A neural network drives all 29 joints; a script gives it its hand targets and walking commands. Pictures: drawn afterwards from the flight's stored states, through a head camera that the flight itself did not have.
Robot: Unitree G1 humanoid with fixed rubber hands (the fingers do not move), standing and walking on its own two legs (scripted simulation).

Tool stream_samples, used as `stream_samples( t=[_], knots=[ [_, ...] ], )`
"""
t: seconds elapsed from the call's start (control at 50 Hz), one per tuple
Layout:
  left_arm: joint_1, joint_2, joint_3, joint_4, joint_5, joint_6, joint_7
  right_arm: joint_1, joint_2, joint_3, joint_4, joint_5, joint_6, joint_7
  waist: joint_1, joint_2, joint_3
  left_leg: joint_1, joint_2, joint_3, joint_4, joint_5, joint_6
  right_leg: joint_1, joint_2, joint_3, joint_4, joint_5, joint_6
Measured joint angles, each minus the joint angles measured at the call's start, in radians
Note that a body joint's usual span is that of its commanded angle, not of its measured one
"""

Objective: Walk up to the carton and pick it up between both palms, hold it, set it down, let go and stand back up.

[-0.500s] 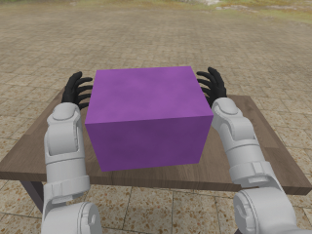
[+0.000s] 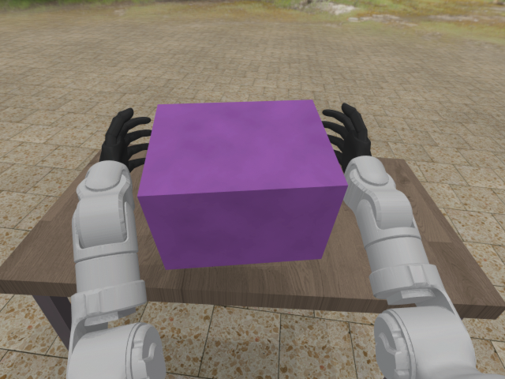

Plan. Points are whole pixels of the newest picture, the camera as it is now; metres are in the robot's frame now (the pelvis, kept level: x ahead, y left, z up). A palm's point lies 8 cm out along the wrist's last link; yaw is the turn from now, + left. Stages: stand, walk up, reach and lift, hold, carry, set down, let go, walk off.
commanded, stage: set down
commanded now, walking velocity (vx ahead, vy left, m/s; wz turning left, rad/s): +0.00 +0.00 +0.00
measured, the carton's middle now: (240, 182) +0.38 -0.01 +0.18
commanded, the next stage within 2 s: none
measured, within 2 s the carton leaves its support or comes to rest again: neither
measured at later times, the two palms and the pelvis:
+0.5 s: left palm (133, 182) +0.39 +0.16 +0.18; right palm (345, 178) +0.37 -0.19 +0.19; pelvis +0.02 +0.00 +0.00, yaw +2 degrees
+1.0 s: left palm (144, 181) +0.42 +0.15 +0.17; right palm (344, 187) +0.38 -0.19 +0.16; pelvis +0.02 +0.01 +0.00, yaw +0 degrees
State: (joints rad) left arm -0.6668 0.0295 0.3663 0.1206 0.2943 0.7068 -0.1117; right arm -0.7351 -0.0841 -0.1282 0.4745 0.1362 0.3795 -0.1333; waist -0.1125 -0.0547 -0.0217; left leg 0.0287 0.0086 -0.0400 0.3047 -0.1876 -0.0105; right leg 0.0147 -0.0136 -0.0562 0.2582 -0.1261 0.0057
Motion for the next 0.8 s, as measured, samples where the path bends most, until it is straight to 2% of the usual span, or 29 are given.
stream_samples(
  t=[0.2, 0.28, 0.36, 0.44, 0.54, 0.8],
  knots=[
    [-0.032, -0.013, 0.038, 0.128, 0.057, -0.167, -0.039, 0.020, 0.058, -0.091, 0.086, -0.139, -0.201, 0.043, 0.019, -0.001, 0.046, 0.056, -0.005, 0.004, -0.037, 0.004, 0.002, 0.042, -0.006, 0.000, -0.005, -0.013, 0.003],
    [0.011, -0.009, 0.010, 0.118, 0.037, -0.202, -0.031, 0.076, 0.067, -0.076, 0.075, -0.142, -0.260, 0.033, 0.018, -0.004, 0.081, 0.059, -0.003, -0.002, -0.033, -0.003, 0.001, 0.054, -0.005, -0.009, -0.013, -0.018, 0.003],
    [0.074, -0.003, -0.044, 0.071, -0.006, -0.233, 0.000, 0.141, 0.047, -0.024, 0.023, -0.104, -0.310, 0.017, 0.008, -0.006, 0.100, 0.043, 0.000, -0.012, -0.011, -0.019, 0.000, 0.056, -0.002, -0.021, -0.020, -0.022, 0.003],
    [0.118, -0.001, -0.085, 0.029, -0.029, -0.246, 0.033, 0.170, 0.019, 0.018, -0.017, -0.058, -0.325, 0.001, -0.007, -0.008, 0.100, 0.032, 0.003, -0.015, 0.010, -0.035, 0.000, 0.059, 0.000, -0.031, -0.022, -0.029, 0.004],
    [0.118, -0.005, -0.085, 0.032, -0.019, -0.225, 0.035, 0.163, 0.004, 0.032, -0.006, -0.040, -0.306, -0.001, -0.014, -0.016, 0.094, 0.040, 0.001, -0.010, 0.008, -0.039, 0.004, 0.063, -0.002, -0.029, -0.018, -0.036, 0.006],
    [0.027, 0.005, -0.055, 0.193, -0.003, -0.257, 0.017, 0.121, 0.040, -0.052, 0.091, -0.119, -0.330, 0.019, 0.000, -0.004, 0.085, 0.028, -0.009, 0.010, -0.009, -0.023, 0.014, 0.040, -0.013, -0.014, -0.021, -0.022, 0.016]
  ],
)
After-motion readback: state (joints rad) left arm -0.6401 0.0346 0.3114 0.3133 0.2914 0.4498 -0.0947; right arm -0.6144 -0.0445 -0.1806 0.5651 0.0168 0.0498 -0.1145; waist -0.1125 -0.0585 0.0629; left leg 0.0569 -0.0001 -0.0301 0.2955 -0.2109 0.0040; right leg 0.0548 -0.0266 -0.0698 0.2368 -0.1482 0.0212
